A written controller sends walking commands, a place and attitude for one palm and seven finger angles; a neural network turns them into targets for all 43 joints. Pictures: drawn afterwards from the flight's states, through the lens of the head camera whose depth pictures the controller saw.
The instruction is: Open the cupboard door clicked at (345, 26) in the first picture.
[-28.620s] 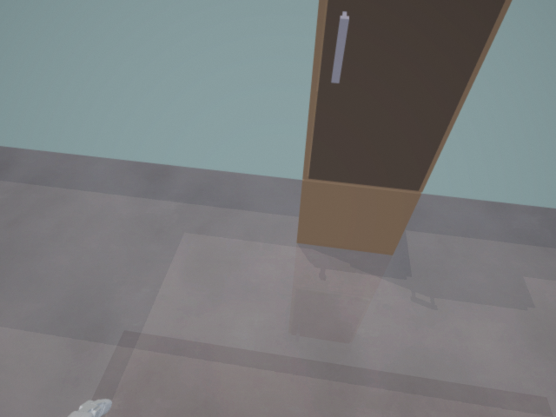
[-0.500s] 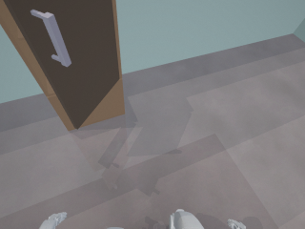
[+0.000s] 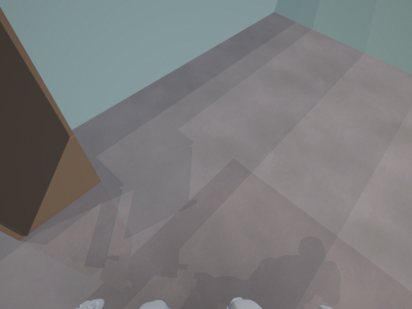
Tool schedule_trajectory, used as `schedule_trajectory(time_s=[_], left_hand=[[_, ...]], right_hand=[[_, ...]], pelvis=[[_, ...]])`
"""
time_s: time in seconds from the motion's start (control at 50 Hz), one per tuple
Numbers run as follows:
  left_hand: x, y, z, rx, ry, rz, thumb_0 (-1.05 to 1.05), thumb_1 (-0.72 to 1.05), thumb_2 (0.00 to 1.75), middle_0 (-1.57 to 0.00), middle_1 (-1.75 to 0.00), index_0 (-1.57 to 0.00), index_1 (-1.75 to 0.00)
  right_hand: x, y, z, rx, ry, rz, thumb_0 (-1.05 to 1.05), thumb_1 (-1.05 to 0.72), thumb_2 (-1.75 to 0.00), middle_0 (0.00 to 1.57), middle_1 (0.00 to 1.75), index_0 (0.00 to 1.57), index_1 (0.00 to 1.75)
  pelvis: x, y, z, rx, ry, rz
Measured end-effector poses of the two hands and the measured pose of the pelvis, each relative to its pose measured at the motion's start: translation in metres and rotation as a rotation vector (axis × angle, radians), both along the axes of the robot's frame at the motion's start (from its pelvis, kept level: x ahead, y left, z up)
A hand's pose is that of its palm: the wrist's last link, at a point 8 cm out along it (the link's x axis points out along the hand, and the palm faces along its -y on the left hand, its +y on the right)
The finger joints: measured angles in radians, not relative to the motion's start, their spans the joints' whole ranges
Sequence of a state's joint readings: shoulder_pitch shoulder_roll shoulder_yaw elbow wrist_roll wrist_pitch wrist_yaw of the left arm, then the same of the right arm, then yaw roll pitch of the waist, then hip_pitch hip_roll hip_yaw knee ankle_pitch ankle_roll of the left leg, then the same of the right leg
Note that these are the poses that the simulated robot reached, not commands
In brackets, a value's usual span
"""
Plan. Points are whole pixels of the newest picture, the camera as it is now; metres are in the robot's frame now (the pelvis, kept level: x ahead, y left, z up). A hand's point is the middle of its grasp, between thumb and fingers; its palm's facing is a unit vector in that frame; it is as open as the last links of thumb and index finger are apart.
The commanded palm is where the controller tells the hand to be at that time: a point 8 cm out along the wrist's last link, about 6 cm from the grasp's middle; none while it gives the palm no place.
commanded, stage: walk to a spot facing it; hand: left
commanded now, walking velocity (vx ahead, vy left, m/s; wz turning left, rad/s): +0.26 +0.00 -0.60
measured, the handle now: out of the picture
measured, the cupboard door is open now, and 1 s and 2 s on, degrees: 41 41 41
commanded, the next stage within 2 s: turn to face it in 1.68 s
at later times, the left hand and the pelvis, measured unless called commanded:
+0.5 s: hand (143, 278) +0.19 +0.14 -0.15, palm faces -0.28 -0.93 -0.22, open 7.3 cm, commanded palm none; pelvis +0.09 -0.04 +0.02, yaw -18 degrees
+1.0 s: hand (220, 161) +0.51 -0.03 -0.14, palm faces -0.59 -0.79 -0.18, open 7.3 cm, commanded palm none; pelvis +0.28 -0.10 +0.02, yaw -33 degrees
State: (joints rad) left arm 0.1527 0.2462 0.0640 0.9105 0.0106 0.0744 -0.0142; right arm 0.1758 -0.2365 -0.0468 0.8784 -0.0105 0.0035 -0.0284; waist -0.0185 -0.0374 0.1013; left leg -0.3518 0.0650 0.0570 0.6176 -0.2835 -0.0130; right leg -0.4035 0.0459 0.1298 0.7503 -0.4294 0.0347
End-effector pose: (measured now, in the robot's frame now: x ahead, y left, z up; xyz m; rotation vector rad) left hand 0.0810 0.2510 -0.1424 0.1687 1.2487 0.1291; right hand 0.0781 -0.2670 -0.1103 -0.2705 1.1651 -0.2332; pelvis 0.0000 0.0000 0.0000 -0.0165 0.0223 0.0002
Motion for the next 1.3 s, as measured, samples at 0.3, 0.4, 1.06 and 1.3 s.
schedule_trajectory(time_s=[0.3,0.4,1.06,1.3], left_hand=[[0.111,-0.042,0.028,0.03,-0.108,-0.24,0.0,0.91,0.9,-0.2,-0.3,-0.2,-0.3],[0.121,-0.058,0.03,0.045,-0.09,-0.253,0.0,0.91,0.9,-0.2,-0.3,-0.2,-0.3],[0.484,-0.281,0.026,-0.069,-0.185,-0.724,0.0,0.92,0.9,-0.19,-0.3,-0.2,-0.29],[0.496,-0.305,0.019,0.0,-0.019,-0.629,-0.02,0.96,0.9,-0.2,-0.3,-0.21,-0.3]], right_hand=[[-0.085,-0.013,-0.018,0.103,0.14,-0.24,0.01,-0.9,-0.9,0.21,0.3,0.21,0.3],[-0.066,-0.035,-0.018,0.105,0.157,-0.291,0.01,-0.9,-0.9,0.21,0.3,0.2,0.29],[0.001,0.027,-0.011,0.298,0.395,-0.765,0.01,-0.9,-0.9,0.2,0.3,0.2,0.29],[0.176,-0.139,-0.007,0.175,0.088,-0.72,0.01,-0.91,-0.9,0.2,0.3,0.2,0.29]], pelvis=[[0.037,-0.031,0.003,0.007,0.012,-0.197],[0.059,-0.038,0.007,0.002,0.0,-0.245],[0.301,-0.132,0.002,0.018,0.004,-0.585],[0.381,-0.207,0.017,0.012,0.009,-0.647]])
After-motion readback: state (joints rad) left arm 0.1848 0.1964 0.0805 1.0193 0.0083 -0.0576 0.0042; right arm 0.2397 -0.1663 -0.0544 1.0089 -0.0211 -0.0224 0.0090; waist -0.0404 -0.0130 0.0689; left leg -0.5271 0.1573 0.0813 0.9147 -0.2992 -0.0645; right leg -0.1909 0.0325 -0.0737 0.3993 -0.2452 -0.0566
